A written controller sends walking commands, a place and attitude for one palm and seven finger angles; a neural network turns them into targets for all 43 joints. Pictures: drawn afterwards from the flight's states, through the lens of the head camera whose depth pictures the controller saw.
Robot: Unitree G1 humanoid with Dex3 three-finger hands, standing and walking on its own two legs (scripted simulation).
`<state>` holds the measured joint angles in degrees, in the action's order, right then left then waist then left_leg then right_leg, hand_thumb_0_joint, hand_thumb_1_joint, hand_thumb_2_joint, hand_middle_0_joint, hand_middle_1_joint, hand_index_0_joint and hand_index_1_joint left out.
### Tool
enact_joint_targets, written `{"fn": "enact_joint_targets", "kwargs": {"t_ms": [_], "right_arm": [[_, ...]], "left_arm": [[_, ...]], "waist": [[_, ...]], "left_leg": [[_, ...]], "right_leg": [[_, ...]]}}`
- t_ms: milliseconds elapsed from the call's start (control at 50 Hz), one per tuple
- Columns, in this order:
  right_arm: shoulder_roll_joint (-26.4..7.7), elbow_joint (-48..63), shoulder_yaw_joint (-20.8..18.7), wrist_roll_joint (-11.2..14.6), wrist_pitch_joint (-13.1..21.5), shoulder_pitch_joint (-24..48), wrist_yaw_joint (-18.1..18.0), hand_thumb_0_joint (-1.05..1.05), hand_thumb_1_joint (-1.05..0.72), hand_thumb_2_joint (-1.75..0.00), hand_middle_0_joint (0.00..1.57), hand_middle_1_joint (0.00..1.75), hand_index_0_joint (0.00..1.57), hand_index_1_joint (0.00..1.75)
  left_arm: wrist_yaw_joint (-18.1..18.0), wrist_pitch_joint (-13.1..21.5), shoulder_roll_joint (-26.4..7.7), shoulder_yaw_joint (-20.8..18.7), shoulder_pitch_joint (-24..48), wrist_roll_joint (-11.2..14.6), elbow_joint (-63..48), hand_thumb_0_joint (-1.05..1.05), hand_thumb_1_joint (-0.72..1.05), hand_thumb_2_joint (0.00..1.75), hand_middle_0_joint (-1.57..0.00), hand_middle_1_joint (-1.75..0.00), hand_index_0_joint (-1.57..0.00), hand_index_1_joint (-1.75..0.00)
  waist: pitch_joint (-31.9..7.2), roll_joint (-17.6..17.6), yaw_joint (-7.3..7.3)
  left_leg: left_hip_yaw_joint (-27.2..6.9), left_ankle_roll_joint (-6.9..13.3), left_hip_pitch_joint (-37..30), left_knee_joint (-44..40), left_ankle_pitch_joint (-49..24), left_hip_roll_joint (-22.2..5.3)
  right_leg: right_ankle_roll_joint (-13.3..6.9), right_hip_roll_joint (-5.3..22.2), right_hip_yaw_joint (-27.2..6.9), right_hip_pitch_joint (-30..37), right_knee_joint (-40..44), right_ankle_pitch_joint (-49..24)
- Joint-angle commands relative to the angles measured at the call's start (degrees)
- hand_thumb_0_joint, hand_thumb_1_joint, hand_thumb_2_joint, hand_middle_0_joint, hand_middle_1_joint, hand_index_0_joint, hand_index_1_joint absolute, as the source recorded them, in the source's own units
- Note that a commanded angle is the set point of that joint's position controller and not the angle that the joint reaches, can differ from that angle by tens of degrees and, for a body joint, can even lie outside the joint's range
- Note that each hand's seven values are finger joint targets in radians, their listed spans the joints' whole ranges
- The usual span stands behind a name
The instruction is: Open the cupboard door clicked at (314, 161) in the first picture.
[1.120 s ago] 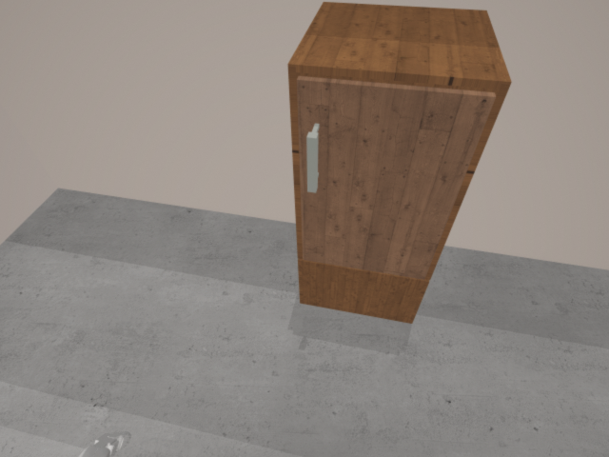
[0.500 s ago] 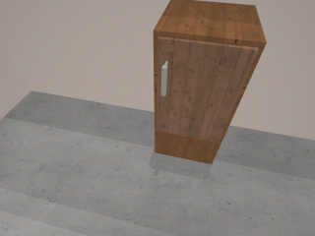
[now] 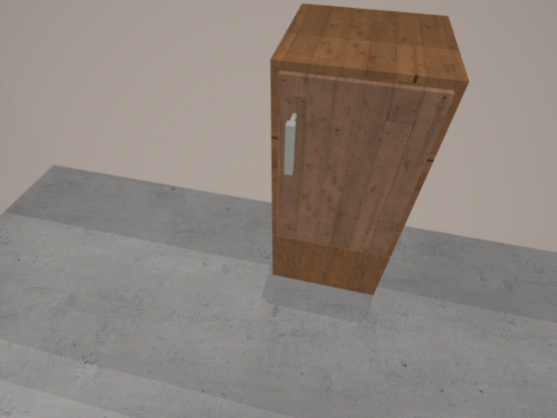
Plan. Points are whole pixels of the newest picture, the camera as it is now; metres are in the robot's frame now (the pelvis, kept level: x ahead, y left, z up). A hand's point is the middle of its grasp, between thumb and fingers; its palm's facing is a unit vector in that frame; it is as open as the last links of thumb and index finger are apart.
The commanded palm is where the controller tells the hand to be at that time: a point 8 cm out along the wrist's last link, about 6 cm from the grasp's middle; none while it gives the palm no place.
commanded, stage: look at it before walking up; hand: left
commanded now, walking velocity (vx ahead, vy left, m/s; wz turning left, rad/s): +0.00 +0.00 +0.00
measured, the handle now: (291, 144) +0.75 +0.01 -0.05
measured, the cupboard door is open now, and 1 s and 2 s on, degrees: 0 0 0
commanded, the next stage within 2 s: turn to face it in 0.32 s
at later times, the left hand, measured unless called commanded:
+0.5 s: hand out of the picture +0.08 +0.24 -0.15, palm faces -0.01 -0.94 -0.34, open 7.4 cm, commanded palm none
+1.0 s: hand out of the picture +0.07 +0.18 -0.18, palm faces -0.11 -0.97 -0.23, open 7.4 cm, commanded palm none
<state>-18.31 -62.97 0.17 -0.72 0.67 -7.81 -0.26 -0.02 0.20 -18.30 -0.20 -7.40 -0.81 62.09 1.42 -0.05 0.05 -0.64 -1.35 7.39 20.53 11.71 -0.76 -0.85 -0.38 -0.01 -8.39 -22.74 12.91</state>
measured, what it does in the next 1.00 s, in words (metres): stands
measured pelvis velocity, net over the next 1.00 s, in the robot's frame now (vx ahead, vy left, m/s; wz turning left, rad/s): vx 0.00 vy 0.00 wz -0.11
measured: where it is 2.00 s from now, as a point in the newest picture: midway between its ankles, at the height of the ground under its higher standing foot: outside the picture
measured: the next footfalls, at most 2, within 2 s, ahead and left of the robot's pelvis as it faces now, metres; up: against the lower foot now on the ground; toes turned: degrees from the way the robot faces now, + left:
left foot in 1.66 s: +0.30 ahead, +0.01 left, +0.00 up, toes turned -6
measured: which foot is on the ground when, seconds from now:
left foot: down 0.00-1.00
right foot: down 0.00-1.00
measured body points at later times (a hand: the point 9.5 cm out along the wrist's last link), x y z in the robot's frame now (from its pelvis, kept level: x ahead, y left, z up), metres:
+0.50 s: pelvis +0.01 +0.00 +0.00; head +0.02 -0.01 +0.45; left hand +0.08 +0.29 -0.13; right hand +0.09 -0.29 -0.14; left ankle -0.01 +0.14 -0.75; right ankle -0.01 -0.11 -0.75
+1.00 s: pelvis +0.00 +0.00 -0.01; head +0.01 -0.01 +0.44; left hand +0.08 +0.23 -0.16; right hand +0.00 -0.25 -0.17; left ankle -0.01 +0.14 -0.75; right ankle -0.01 -0.11 -0.75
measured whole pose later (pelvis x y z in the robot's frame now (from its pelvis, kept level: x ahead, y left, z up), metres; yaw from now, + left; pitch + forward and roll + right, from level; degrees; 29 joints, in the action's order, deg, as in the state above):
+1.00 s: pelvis +0.00 +0.00 -0.01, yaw -7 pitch -1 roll +1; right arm -11.6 -60.8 -1.0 -1.0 -1.1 -13.4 -1.4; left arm 0.1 -2.5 -11.5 -1.5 -12.0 -1.2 58.6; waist 2.4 0.1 -0.5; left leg 5.2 -2.0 11.3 29.8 17.6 -3.5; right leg -1.6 -3.4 -5.7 -15.1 -32.6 16.6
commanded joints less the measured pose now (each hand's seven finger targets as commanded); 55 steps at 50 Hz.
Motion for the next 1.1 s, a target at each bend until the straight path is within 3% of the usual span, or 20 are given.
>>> {"fn": "enact_joint_targets", "kwargs": {"t_ms": [0,480,640,820,900,940,980,1000,1020,1040,1060,1080], "right_arm": [[-11.4,3.2,-2.0,0.0,1.5,1.7,-1.0,0.00,-0.90,-0.90,0.20,0.30,0.20,0.30],[-11.8,3.0,-2.0,0.1,1.3,1.7,-1.3,0.00,-0.90,-0.90,0.20,0.30,0.20,0.30],[-5.3,3.3,-1.4,0.0,0.1,-2.2,-1.7,0.00,-0.90,-0.90,0.20,0.30,0.20,0.30],[-3.7,5.1,-2.6,0.0,-0.4,-4.7,-2.1,0.00,-0.90,-0.90,0.20,0.30,0.20,0.30],[-2.3,5.4,-3.0,-0.1,-0.5,-5.6,-2.1,0.00,-0.90,-0.90,0.20,0.30,0.20,0.30],[-2.5,5.1,-3.2,-0.5,-0.5,-6.5,-1.9,0.00,-0.90,-0.90,0.20,0.30,0.20,0.30],[-3.9,5.0,-3.9,-1.0,-0.6,-7.6,-1.6,0.00,-0.90,-0.90,0.20,0.30,0.20,0.30],[-5.2,5.0,-4.4,-1.1,-0.5,-8.6,-1.6,0.00,-0.90,-0.90,0.20,0.30,0.20,0.30],[-6.6,4.8,-4.9,-1.0,-0.2,-8.6,-1.6,0.00,-0.90,-0.90,0.20,0.30,0.20,0.30],[-7.0,5.2,-5.1,-1.0,0.3,-8.4,-1.6,0.00,-0.90,-0.90,0.20,0.30,0.20,0.30],[-6.4,5.1,-5.1,-1.0,0.6,-8.3,-1.6,0.00,-0.90,-0.90,0.20,0.30,0.20,0.30],[-6.0,4.9,-5.1,-1.3,0.9,-8.4,-1.6,0.00,-0.90,-0.90,0.20,0.30,0.20,0.30]], "left_arm": [[-0.6,1.3,-11.6,-2.2,1.9,0.2,-3.5,0.00,0.90,0.90,-0.20,-0.30,-0.20,-0.30],[-0.6,1.2,-11.9,-2.5,1.7,0.2,-3.3,0.00,0.90,0.90,-0.20,-0.30,-0.20,-0.30],[-0.9,-0.6,-6.4,-2.0,-1.9,0.2,-3.6,0.00,0.90,0.90,-0.20,-0.30,-0.20,-0.30],[-0.8,-1.3,-4.9,-3.0,-4.1,-0.1,-6.1,0.00,0.90,0.90,-0.20,-0.30,-0.20,-0.30],[-0.8,-1.5,-3.6,-3.4,-4.5,-0.2,-7.0,0.00,0.90,0.90,-0.20,-0.30,-0.20,-0.30],[-0.3,-1.6,-2.7,-3.5,-5.6,-0.4,-7.0,0.00,0.90,0.90,-0.20,-0.30,-0.20,-0.30],[0.4,-1.9,-1.4,-3.7,-5.8,-0.8,-7.9,0.00,0.90,0.90,-0.20,-0.30,-0.20,-0.30],[0.8,-1.9,-0.6,-3.9,-5.8,-0.9,-8.4,0.00,0.90,0.90,-0.20,-0.30,-0.20,-0.30],[1.1,-1.9,1.0,-3.9,-6.3,-0.9,-8.5,0.00,0.90,0.90,-0.20,-0.30,-0.20,-0.30],[1.4,-2.0,1.8,-4.1,-5.4,-1.0,-9.1,0.00,0.90,0.90,-0.20,-0.30,-0.20,-0.30],[1.7,-1.7,2.1,-4.0,-5.3,-1.1,-9.4,0.00,0.90,0.90,-0.20,-0.30,-0.20,-0.30],[2.0,-1.3,3.0,-4.1,-5.8,-1.1,-9.2,0.00,0.90,0.90,-0.20,-0.30,-0.20,-0.30]], "waist": [[-3.2,-0.1,0.00],[-3.4,0.3,-0.11],[-3.4,0.9,-0.43],[-2.9,0.9,-0.50],[-1.9,0.6,-0.50],[-1.5,-0.5,-0.36],[2.1,-3.6,-0.42],[3.7,-6.6,-0.85],[3.9,-11.5,-0.75],[5.1,-12.2,-0.91],[5.1,-9.7,-0.65],[4.6,-8.6,-0.56]], "left_leg": [[-4.9,2.3,-0.1,-2.6,-8.5,-5.9],[-3.5,1.9,-2.5,-2.3,-11.1,-6.4],[-0.2,0.6,-1.4,1.3,-10.0,-6.5],[1.6,1.0,0.7,5.1,-5.6,-6.9],[1.6,1.4,2.4,5.7,-1.3,-6.9],[0.2,2.3,2.4,3.3,10.6,-7.9],[-4.7,4.6,3.8,-2.3,25.3,-10.7],[-8.6,6.4,4.6,-6.0,30.3,-13.7],[-12.7,8.8,6.3,-10.2,32.8,-18.6],[-14.1,10.8,6.9,-12.3,30.5,-21.5],[-13.6,11.2,5.9,-11.5,27.3,-21.7],[-10.5,10.5,5.4,-9.6,23.3,-20.9]], "right_leg": [[-0.9,7.0,-5.9,0.7,4.3,-9.0],[-1.2,6.9,-6.5,0.9,4.4,-14.3],[-0.8,6.1,-8.3,-1.3,0.6,-17.6],[-1.7,4.9,-10.8,-5.4,-3.4,-16.0],[-2.0,4.3,-11.6,-7.7,-4.0,-11.7],[-2.1,2.5,-10.9,-9.7,-3.7,3.5],[-1.6,-0.8,-8.5,-15.2,-6.2,18.7],[-1.0,-2.7,-5.6,-17.0,-11.5,18.6],[-0.4,-3.3,-0.8,-16.7,-20.8,14.0],[0.0,-0.8,0.8,-17.7,-25.6,14.1],[-0.1,0.6,0.3,-18.4,-25.1,14.9],[-0.1,1.4,0.9,-16.8,-21.8,15.1]]}}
